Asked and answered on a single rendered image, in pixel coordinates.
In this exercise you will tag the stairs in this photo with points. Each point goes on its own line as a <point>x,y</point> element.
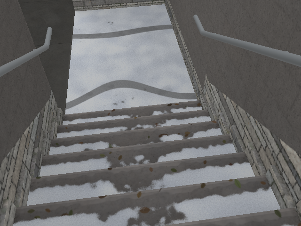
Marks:
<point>151,165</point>

